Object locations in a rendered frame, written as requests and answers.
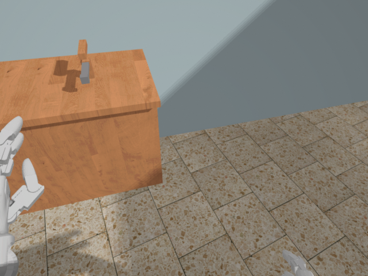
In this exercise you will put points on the tap lever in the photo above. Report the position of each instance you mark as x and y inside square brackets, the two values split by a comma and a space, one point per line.
[84, 76]

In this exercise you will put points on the right robot hand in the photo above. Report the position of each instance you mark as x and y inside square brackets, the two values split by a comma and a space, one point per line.
[297, 265]

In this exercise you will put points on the counter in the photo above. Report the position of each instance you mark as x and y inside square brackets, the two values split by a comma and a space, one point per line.
[84, 140]

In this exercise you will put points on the left robot hand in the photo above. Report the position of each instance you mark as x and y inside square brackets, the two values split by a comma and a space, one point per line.
[11, 140]

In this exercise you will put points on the left robot forearm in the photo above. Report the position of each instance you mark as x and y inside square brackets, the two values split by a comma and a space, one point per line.
[8, 259]

